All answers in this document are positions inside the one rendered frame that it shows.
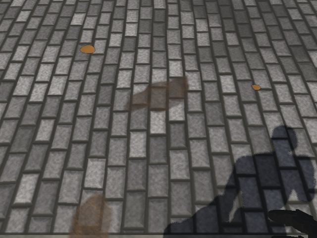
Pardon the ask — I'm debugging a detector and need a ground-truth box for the right robot hand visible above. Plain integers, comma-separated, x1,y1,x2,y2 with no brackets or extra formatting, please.
268,209,317,238

